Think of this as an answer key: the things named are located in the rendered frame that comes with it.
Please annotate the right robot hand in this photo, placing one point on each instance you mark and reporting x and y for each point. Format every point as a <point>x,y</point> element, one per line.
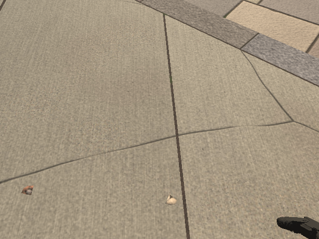
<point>306,226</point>

